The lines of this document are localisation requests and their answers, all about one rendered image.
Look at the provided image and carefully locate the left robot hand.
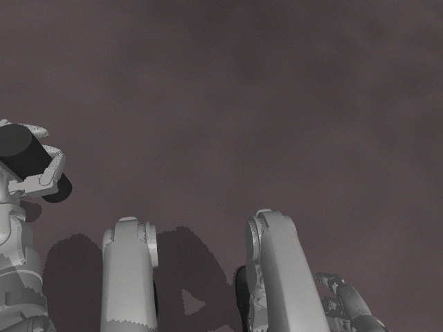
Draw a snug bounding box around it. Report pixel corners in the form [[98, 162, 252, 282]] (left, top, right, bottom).
[[0, 119, 66, 206]]

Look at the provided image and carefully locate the right robot foot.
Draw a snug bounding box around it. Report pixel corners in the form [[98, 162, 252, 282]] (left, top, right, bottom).
[[235, 266, 269, 332]]

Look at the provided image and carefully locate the right robot arm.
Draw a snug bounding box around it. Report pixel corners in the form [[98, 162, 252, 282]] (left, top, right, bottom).
[[350, 315, 392, 332]]

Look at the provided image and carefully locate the left robot arm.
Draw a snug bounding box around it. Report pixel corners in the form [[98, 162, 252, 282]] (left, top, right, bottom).
[[0, 203, 57, 332]]

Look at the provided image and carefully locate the right robot hand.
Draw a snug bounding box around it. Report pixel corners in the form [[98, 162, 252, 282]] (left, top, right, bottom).
[[316, 272, 372, 332]]

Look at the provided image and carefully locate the can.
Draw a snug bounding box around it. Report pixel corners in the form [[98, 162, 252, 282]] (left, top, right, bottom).
[[0, 124, 72, 203]]

